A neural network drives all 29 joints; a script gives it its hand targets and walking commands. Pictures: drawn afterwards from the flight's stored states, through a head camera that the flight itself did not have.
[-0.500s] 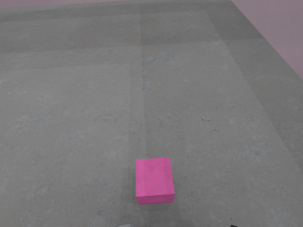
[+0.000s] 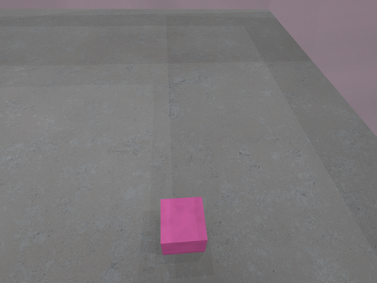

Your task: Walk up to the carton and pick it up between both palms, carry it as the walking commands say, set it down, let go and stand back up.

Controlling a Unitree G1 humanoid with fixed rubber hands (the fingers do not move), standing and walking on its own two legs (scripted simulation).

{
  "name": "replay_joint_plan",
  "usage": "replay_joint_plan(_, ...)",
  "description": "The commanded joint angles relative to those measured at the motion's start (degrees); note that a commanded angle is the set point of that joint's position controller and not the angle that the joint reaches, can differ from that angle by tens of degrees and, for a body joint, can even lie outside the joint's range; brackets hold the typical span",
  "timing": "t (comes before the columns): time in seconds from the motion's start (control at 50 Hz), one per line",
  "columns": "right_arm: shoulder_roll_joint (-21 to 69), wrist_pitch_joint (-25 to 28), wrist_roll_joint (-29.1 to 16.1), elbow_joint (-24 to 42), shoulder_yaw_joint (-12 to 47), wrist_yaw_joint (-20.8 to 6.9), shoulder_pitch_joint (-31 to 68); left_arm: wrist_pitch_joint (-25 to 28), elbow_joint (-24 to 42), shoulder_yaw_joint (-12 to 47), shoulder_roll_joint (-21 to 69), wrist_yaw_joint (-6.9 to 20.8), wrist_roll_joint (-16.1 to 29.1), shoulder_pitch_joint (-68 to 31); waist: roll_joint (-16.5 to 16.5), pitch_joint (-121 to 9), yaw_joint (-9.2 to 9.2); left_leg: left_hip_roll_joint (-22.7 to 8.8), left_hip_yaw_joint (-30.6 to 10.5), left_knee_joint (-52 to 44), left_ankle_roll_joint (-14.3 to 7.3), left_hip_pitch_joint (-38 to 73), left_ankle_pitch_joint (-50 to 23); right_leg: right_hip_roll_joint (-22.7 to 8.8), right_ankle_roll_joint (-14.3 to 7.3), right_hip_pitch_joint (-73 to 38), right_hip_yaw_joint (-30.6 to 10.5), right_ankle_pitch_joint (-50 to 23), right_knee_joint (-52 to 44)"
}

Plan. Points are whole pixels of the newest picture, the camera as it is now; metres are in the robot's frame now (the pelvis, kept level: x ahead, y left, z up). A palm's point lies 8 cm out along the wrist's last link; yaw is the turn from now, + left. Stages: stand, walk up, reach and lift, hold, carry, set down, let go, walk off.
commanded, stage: walk up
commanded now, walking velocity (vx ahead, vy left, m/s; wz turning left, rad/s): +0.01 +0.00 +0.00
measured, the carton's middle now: (182, 225) +0.50 +0.03 -0.69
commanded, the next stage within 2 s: none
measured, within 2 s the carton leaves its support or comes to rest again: neither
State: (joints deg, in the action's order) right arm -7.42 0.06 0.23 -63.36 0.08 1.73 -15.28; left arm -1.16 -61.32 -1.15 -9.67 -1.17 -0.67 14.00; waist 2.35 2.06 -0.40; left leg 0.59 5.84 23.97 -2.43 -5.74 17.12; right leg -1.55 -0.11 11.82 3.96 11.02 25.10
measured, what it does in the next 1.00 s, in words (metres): walks ahead: right foot, then left foot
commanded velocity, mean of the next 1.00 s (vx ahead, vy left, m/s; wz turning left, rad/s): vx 0.10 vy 0.04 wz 0.00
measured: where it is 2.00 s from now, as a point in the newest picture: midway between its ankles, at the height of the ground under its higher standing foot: outside the picture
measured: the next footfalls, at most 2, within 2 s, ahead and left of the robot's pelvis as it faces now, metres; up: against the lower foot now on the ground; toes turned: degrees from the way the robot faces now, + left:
right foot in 0.44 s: +0.13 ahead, -0.16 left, +0.00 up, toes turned -9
left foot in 0.88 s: +0.27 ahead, +0.10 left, +0.00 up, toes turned +6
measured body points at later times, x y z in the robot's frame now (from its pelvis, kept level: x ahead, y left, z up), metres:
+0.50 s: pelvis +0.06 -0.06 -0.01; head +0.09 -0.07 +0.44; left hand +0.10 +0.19 -0.15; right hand -0.02 -0.29 -0.17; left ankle -0.04 +0.08 -0.72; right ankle +0.09 -0.16 -0.74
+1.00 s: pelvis +0.15 -0.02 -0.02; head +0.19 +0.00 +0.43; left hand +0.11 +0.21 -0.18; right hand +0.27 -0.24 -0.16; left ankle +0.23 +0.09 -0.74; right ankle +0.09 -0.15 -0.68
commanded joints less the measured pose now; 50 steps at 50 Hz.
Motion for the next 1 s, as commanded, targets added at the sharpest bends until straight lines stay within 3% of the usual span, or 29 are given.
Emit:
replay_joint_plan(0.0,-7.78,1.56,-0.26,1.06,-1.37,0.3,-2.07,1.24,-0.89,-0.63,-4.93,-0.49,0.3,3.15,-5.45,1.12,-0.74,-8.11,-7.83,-8.25,-0.94,-4.51,-12.62,-4.0,-0.9,-6.13,-3.09,-8.57,-4.43)
replay_joint_plan(0.04,-7.04,1.34,-0.16,0.75,-1.22,0.29,-3.08,1.03,-2.51,0.02,-3.97,-0.6,0.24,3.45,-3.33,4.38,-0.49,-8.28,-9.18,-11.53,-0.74,-5.27,-3.34,-3.75,-0.82,-3.57,-3.47,-4.78,-5.13)
replay_joint_plan(0.1,-5.77,1.46,0.0,-0.27,-1.24,0.4,-4.3,1.56,-4.0,0.47,-2.39,-0.93,0.21,4.22,-0.64,4.94,-0.16,-8.31,-8.68,-10.7,-0.28,-2.68,-6.35,-3.83,-0.79,-2.49,-4.02,-5.55,-6.9)
replay_joint_plan(0.12,-8.1,1.45,0.47,0.69,-2.12,0.45,-4.0,1.86,-1.96,-0.94,-4.98,-0.78,-0.6,4.99,-0.85,3.83,0.95,-10.04,-8.35,-8.83,-0.08,-3.24,-2.15,-5.3,-0.15,-1.8,-2.13,-2.44,-3.66)
replay_joint_plan(0.14,-11.45,1.39,1.2,0.67,-3.19,-0.23,-8.51,1.55,-2.07,-1.39,-7.14,0.12,-1.11,5.14,-1.72,-0.09,3.29,-14.06,-16.17,-10.85,-3.52,1.09,20.34,-3.01,0.22,5.3,-1.56,15.55,3.96)
replay_joint_plan(0.16,-13.29,1.04,1.68,-0.92,-3.52,-0.24,-10.5,1.3,-0.35,-1.36,-6.74,0.79,-1.43,1.13,-7.82,3.61,4.85,-19.08,-23.39,-17.04,-6.02,0.2,30.59,-1.9,1.45,12.54,1.08,17.69,10.88)
replay_joint_plan(0.18,-13.32,0.92,1.76,-0.89,-3.47,-0.15,-9.49,1.4,1.59,-1.45,-5.98,1.14,-1.67,-0.7,-13.13,5.84,5.04,-21.7,-25.95,-21.04,-7.56,-1.95,30.25,-2.02,2.21,14.73,1.17,15.94,19.53)
replay_joint_plan(0.22,-10.69,1.48,2.19,-0.66,-2.79,0.2,-8.13,2.2,2.7,-1.07,-3.95,1.56,-1.85,-1.54,-9.8,8.61,4.54,-21.67,-22.97,-20.72,-7.6,-3.01,23.25,-3.85,2.28,17.49,-1.16,14.41,22.25)
replay_joint_plan(0.26,-9.19,2.28,2.38,-0.65,-2.49,0.23,-7.93,2.85,3.53,-0.55,-2.85,1.85,-1.48,-1.65,-6.8,10.08,4.64,-18.51,-16.97,-19.12,-6.39,-1.29,12.72,-3.48,2.99,17.86,0.06,11.17,18.53)
replay_joint_plan(0.32,-8.84,2.84,2.47,-1.65,-2.29,-0.05,-10.12,3.27,4.06,-0.04,-1.97,2.05,-1.03,-1.07,-7.24,9.41,4.47,-15.84,-11.52,-16.69,-5.61,-0.64,4.07,-2.01,3.36,12.78,2.77,8.77,10.93)
replay_joint_plan(0.38,-8.84,2.74,1.89,-1.46,-2.25,-0.75,-8.22,4.07,2.24,-0.53,-2.57,1.44,-0.5,7.03,-7.82,4.93,-0.06,-10.32,-3.75,-6.56,-2.74,-7.48,-4.41,0.2,3.25,-4.22,7.93,0.18,-0.71)
replay_joint_plan(0.4,-7.55,2.99,1.62,-0.5,-1.73,-0.79,-7.91,4.38,0.43,-1.9,-5.36,0.9,-0.58,12.45,-3.9,0.52,-2.55,-7.68,-1.59,0.65,-0.7,-12.81,-5.05,-1.81,2.13,-14.7,5.77,-0.98,-0.1)
replay_joint_plan(0.42,-5.66,3.34,1.35,1.27,-0.98,-0.83,-6.82,4.57,-0.84,-3.77,-11.08,0.21,-1.0,18.9,8.25,-2.92,-5.78,-2.7,2.26,14.29,2.31,-23.12,2.9,-13.11,-0.97,-23.44,-9.43,-1.13,-3.59)
replay_joint_plan(0.44,-6.17,2.38,1.41,2.59,-1.19,-0.48,-6.0,4.24,-1.1,-4.32,-16.67,-0.55,-1.58,24.66,13.17,-5.17,-6.92,-1.32,-0.84,29.38,3.27,-30.27,20.07,-29.55,-5.9,-24.3,-29.64,-5.82,-11.03)
replay_joint_plan(0.46,-8.73,1.06,1.84,3.32,-2.58,-1.1,-3.82,3.74,-0.99,-3.92,-17.3,-1.09,-1.21,23.14,2.48,-3.37,-4.47,-4.69,-7.1,36.25,3.28,-29.11,17.77,-32.12,-7.68,-17.38,-31.83,-4.29,-13.5)
replay_joint_plan(0.48,-9.13,0.54,1.63,4.2,-3.03,-1.9,-1.46,3.86,0.33,-3.38,-14.87,-0.95,-0.91,18.26,-0.39,0.49,-2.9,-6.15,-7.55,37.9,2.87,-27.87,11.35,-28.97,-8.5,-10.02,-27.55,0.59,-14.96)
replay_joint_plan(0.52,-6.52,0.45,1.18,3.61,-2.34,-2.69,-2.3,4.15,0.88,-3.03,-9.55,-0.87,-0.92,14.14,0.63,4.54,-1.37,-7.55,-7.56,35.09,2.87,-28.43,5.59,-23.34,-6.07,-6.34,-19.45,4.11,-16.03)
replay_joint_plan(0.58,-4.98,-0.25,1.98,2.24,-2.35,-3.4,-4.94,4.84,1.99,-2.64,-7.47,-0.88,-0.2,13.1,4.22,1.65,-0.8,-6.47,-4.49,33.57,4.67,-27.73,-5.12,-19.15,-3.8,-7.97,-8.47,-11.26,-14.34)
replay_joint_plan(0.66,-4.11,-1.24,1.71,4.31,-1.91,-3.55,-1.9,5.35,2.29,-1.69,-5.3,-0.01,-0.69,11.93,7.22,0.74,0.49,-4.51,-2.99,27.67,5.01,-23.5,-11.29,-13.45,-2.38,-4.34,1.14,-22.24,-11.74)
replay_joint_plan(0.68,-4.23,-0.82,0.52,4.01,-1.34,-3.13,-0.6,5.23,1.85,-0.08,-2.83,0.13,-0.26,8.19,11.99,1.57,0.48,-2.61,-3.74,20.42,4.33,-15.87,-10.58,-9.6,-1.88,-1.07,5.6,-33.7,-9.71)
replay_joint_plan(0.72,-4.36,-0.82,-0.01,5.3,-0.92,-2.45,3.05,4.78,-0.34,-0.31,-4.25,0.05,-0.67,12.51,13.18,1.0,-0.87,-0.99,-0.81,17.13,4.36,-15.1,-8.06,-8.6,-2.82,-2.17,6.29,-34.96,-9.65)
replay_joint_plan(0.8,-5.92,-0.21,0.14,4.48,-2.01,-1.16,1.24,3.66,-0.8,-0.55,-6.18,-0.27,0.02,11.04,7.27,2.13,0.92,-0.96,0.03,2.56,3.75,-8.52,-13.68,-9.26,-2.08,-1.49,5.15,-26.22,-1.83)
replay_joint_plan(0.82,-8.87,0.46,-0.03,4.68,-3.7,-0.22,-0.11,3.07,-0.25,-0.81,-7.04,-0.64,0.57,12.01,0.35,2.9,1.68,-4.46,-2.16,1.72,2.74,-5.07,-26.03,-8.59,-0.67,1.83,3.49,-24.47,3.36)
replay_joint_plan(0.84,-14.28,0.81,-0.62,5.3,-5.87,0.38,-0.84,2.42,1.12,-1.04,-6.83,-0.84,1.25,13.56,-9.39,0.97,0.99,-12.71,-7.39,6.92,0.76,1.18,-56.0,-6.71,2.08,8.04,3.11,-13.67,9.53)
replay_joint_plan(0.86,-16.1,0.95,-0.8,5.34,-6.45,0.6,-3.23,1.66,1.88,-1.05,-5.14,-0.99,1.62,14.84,-16.94,-3.97,1.29,-22.25,-16.77,6.48,-4.63,7.01,-76.42,-2.51,3.73,12.63,1.61,16.76,19.59)
replay_joint_plan(0.88,-16.49,0.8,-1.22,5.41,-6.65,0.87,-5.54,0.51,1.85,-1.57,-4.52,-1.47,1.95,14.75,-15.51,-8.81,1.02,-26.83,-19.78,4.48,-8.48,5.91,-79.98,-0.57,4.32,10.64,-1.21,29.31,31.24)
replay_joint_plan(0.9,-14.86,0.32,-1.05,5.72,-6.1,1.09,-4.04,-0.64,1.8,-2.4,-4.83,-1.79,1.86,14.07,-11.5,-9.35,1.75,-27.25,-17.44,1.52,-10.1,0.89,-70.0,-0.07,3.94,9.6,-3.71,28.41,38.81)
replay_joint_plan(0.92,-13.14,-0.29,-0.86,6.47,-5.6,1.16,-0.41,-1.22,2.54,-2.51,-4.6,-1.81,1.43,12.18,-10.92,-7.57,1.54,-25.09,-14.95,-0.05,-9.94,-2.63,-59.75,-0.55,3.48,10.55,-3.6,25.26,43.17)
replay_joint_plan(0.98,-11.39,-1.85,-0.05,10.22,-4.74,1.53,9.31,-2.59,4.25,-2.38,-4.02,-1.62,0.43,10.14,-16.66,-4.88,0.14,-17.99,-11.37,-2.76,-7.8,-15.28,-33.42,-0.72,3.46,7.19,-2.56,20.98,38.91)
